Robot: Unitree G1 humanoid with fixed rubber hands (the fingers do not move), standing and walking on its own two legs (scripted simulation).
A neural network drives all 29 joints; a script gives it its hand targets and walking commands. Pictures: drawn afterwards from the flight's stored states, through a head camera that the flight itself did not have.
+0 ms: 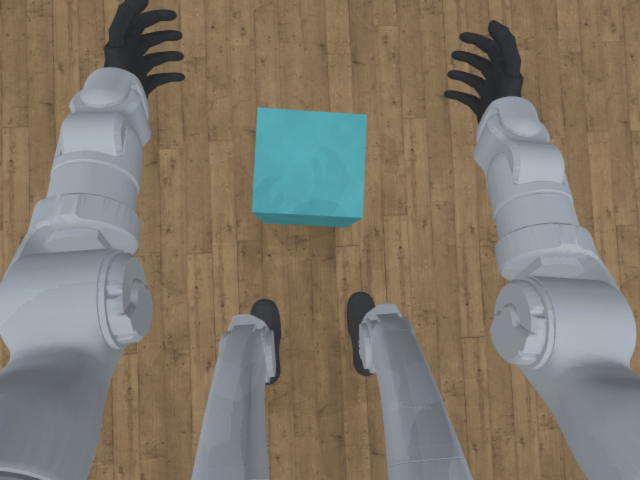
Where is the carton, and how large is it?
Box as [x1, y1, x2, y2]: [252, 107, 366, 226]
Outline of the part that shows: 257,107 252,212 263,222 347,226 361,218 363,199 366,115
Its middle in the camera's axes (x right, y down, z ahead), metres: -0.03 -0.14 +0.85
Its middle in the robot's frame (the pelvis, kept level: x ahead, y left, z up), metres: +0.52 -0.01 -0.52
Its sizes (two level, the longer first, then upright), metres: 0.210 0.200 0.250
